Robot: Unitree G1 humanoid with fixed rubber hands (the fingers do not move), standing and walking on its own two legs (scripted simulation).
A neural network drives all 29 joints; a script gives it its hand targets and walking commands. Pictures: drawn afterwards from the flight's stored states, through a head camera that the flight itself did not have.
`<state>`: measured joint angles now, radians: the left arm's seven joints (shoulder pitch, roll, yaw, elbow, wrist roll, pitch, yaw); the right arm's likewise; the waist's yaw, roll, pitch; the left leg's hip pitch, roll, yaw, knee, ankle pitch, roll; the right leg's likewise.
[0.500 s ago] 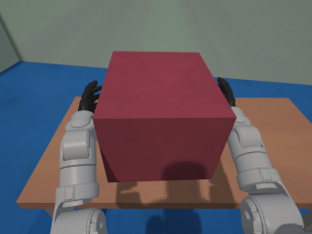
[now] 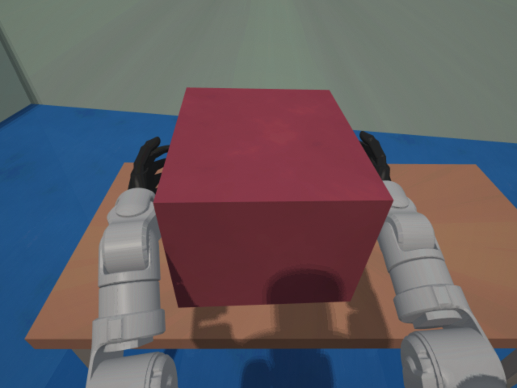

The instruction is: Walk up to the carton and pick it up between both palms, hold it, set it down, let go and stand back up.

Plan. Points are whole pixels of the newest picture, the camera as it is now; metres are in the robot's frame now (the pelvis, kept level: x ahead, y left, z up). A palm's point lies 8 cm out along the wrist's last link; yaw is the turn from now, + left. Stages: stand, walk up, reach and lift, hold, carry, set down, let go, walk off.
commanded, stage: hold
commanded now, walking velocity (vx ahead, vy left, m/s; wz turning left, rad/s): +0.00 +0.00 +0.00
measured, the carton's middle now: (262, 186) +0.39 +0.00 +0.16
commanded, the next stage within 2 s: none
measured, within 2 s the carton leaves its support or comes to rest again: neither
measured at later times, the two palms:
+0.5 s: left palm (146, 189) +0.36 +0.17 +0.19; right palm (374, 183) +0.36 -0.17 +0.18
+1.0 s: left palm (144, 190) +0.36 +0.18 +0.19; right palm (372, 181) +0.36 -0.17 +0.18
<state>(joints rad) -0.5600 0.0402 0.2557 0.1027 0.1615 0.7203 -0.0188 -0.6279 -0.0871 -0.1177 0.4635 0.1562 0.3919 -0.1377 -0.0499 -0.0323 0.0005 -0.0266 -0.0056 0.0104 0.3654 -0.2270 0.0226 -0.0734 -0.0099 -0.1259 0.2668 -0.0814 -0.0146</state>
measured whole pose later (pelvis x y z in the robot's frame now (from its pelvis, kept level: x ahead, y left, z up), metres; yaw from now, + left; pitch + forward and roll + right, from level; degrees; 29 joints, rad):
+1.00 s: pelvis +0.00 +0.00 +0.00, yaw +0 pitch -6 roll -1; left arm -0.58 0.05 0.26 0.13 0.16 0.71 -0.03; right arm -0.64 -0.08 -0.14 0.46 0.15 0.40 -0.14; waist -0.05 -0.03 0.01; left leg -0.04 -0.01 0.00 0.37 -0.23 0.02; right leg -0.08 -0.01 -0.13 0.28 -0.09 -0.01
